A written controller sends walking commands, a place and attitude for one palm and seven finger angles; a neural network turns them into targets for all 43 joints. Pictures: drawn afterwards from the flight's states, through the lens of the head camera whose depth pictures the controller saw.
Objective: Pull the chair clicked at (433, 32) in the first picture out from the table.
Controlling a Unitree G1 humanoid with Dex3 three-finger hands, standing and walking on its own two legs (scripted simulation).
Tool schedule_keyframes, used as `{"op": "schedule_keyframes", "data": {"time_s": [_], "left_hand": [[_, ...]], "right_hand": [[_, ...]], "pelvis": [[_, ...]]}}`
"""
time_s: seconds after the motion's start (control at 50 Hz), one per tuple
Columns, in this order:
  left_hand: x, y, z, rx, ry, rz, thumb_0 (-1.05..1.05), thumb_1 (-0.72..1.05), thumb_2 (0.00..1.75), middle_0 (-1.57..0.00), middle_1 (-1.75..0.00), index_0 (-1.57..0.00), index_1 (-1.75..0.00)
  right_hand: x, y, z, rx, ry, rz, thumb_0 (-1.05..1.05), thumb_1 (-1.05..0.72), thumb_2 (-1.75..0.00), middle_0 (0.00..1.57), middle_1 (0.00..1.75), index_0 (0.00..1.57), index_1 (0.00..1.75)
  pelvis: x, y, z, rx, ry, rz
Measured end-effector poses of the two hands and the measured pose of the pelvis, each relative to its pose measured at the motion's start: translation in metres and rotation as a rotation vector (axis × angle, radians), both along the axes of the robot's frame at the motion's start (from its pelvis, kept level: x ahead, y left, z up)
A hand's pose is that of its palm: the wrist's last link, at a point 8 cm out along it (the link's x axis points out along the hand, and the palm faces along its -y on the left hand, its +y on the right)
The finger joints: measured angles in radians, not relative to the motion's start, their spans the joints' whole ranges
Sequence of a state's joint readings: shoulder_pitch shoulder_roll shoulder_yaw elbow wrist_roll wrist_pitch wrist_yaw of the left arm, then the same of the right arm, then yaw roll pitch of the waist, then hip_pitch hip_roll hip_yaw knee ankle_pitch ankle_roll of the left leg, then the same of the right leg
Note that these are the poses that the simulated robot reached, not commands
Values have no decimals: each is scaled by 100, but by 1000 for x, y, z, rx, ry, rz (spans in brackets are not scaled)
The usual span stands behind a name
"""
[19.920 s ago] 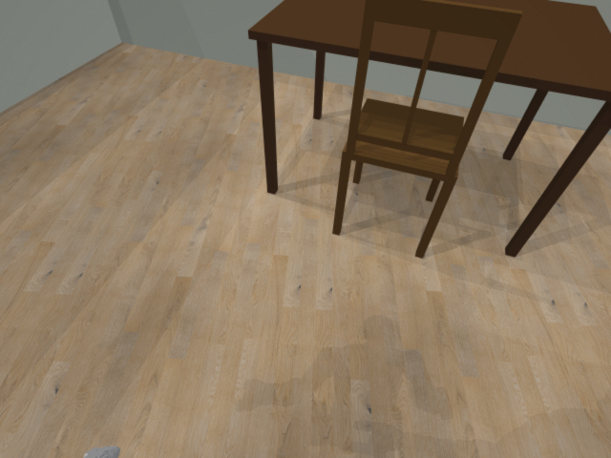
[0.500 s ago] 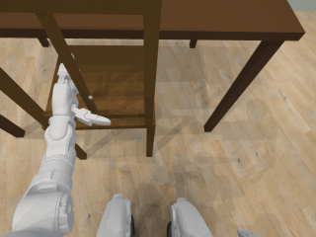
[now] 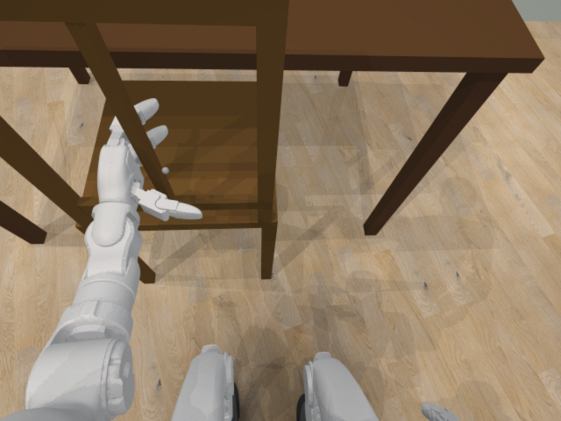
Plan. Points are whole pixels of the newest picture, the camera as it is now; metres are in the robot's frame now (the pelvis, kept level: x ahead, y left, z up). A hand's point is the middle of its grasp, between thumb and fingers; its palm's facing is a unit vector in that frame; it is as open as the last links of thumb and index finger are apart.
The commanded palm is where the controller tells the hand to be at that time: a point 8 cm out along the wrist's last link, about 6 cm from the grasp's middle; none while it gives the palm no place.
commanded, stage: hook a spindle and tug to test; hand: left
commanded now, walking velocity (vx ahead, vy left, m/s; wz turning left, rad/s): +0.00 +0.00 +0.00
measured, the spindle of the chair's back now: (138, 138) +0.49 +0.18 +0.06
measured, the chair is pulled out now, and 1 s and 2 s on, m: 0.00 0.02 0.14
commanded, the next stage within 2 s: step backward, pulling the chair out in 1.14 s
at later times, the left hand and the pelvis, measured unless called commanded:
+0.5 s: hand (164, 170) +0.45 +0.15 +0.03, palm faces +0.02 -1.00 -0.02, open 6.0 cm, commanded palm +0.43 +0.19 +0.03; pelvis +0.01 +0.00 +0.00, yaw +0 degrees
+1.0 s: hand (167, 181) +0.44 +0.15 +0.03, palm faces +0.01 -1.00 -0.02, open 5.0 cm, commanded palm +0.40 +0.19 +0.03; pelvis +0.01 +0.00 +0.01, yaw +0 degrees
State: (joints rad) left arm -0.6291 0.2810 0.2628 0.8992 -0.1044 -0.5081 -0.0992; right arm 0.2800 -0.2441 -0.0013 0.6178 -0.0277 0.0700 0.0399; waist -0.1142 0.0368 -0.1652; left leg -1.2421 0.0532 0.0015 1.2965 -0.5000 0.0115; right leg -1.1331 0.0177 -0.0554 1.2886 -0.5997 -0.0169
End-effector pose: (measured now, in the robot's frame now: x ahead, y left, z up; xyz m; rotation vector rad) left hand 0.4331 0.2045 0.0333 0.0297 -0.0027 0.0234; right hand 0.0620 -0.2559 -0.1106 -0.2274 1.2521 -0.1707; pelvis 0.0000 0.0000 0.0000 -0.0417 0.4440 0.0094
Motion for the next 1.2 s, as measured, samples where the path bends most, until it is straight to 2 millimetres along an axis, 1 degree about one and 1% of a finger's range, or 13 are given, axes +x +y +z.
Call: {"op": "schedule_keyframes", "data": {"time_s": [0.06,0.12,0.2,0.28,0.38,0.5,0.6,0.72,0.86,1.02,1.2], "left_hand": [[0,0,0,-5,4,6,-1,-45,32,-28,-77,-25,-77],[-1,1,1,-4,7,10,-1,-37,36,-33,-93,-28,-93],[-2,0,1,-2,7,8,-1,-21,43,-39,-114,-34,-114],[-2,0,1,-3,3,3,0,-1,51,-43,-130,-39,-129],[-1,1,1,-1,-2,-2,0,25,63,-47,-139,-43,-139],[0,1,1,-7,1,-3,1,58,77,-49,-144,-45,-143],[-1,1,1,-9,6,-2,1,76,84,-48,-145,-45,-144],[-7,-2,1,-11,9,-5,1,79,83,-46,-145,-43,-145],[-13,-5,1,-8,1,-11,1,79,83,-47,-145,-43,-145],[-19,-5,1,-10,7,-16,1,78,82,-46,-145,-44,-145],[-32,-6,1,-7,8,-14,1,79,83,-46,-145,-43,-145]], "right_hand": [[-1,0,0,1,4,-3,1,-91,-89,20,30,20,30],[-1,0,1,3,6,-5,1,-91,-89,20,30,20,30],[0,0,3,4,6,-5,1,-91,-89,20,30,20,30],[3,-1,4,1,6,-1,1,-91,-89,20,30,20,30],[8,-1,4,-3,1,6,1,-91,-89,20,30,20,30],[12,0,4,-1,-8,7,1,-91,-89,20,30,20,30],[15,3,4,5,-17,7,1,-91,-89,20,30,20,30],[18,6,7,18,-28,0,1,-91,-89,20,30,20,30],[23,6,8,20,-31,11,1,-91,-89,20,30,20,30],[33,6,10,20,-61,12,1,-91,-89,20,30,20,30],[43,5,13,24,-90,27,1,-91,-89,20,30,20,30]], "pelvis": [[1,0,1,0,1,0],[2,0,2,0,0,-1],[4,0,4,1,-1,0],[5,0,4,0,0,1],[6,1,3,-1,1,3],[7,1,3,-2,1,4],[7,2,4,-2,1,1],[10,3,7,1,-2,-4],[12,3,8,3,-5,-2],[13,2,9,5,-11,-5],[15,1,11,9,-18,-4]]}}
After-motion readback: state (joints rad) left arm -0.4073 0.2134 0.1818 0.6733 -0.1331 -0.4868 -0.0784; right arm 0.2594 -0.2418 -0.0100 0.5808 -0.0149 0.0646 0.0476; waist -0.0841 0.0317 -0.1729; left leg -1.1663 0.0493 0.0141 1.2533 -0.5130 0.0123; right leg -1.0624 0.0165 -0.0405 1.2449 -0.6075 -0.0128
